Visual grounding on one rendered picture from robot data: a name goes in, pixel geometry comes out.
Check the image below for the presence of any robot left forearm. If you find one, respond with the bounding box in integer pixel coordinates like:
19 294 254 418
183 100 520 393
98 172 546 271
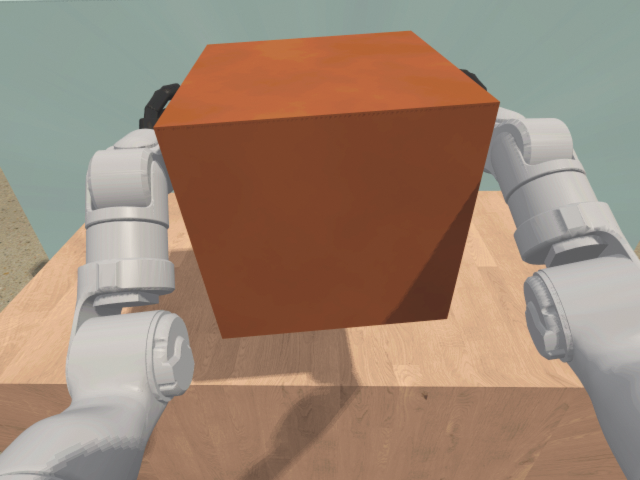
65 129 175 398

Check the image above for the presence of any carton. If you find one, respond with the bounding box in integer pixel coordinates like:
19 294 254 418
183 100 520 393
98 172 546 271
153 31 500 339

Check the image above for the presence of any robot right forearm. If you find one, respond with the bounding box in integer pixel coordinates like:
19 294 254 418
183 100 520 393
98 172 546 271
483 107 640 269

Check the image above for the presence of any left robot upper arm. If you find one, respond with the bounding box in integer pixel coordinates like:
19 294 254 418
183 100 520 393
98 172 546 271
0 310 194 480

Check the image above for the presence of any right robot hand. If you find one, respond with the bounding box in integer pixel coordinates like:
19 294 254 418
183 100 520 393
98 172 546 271
460 69 487 91

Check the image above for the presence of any left robot hand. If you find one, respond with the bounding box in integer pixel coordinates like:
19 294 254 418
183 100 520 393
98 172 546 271
139 83 180 130

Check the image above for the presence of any right robot upper arm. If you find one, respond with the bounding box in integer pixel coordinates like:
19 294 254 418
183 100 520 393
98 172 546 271
523 254 640 480

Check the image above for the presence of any pedestal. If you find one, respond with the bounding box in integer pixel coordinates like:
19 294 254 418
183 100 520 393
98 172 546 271
0 191 627 480

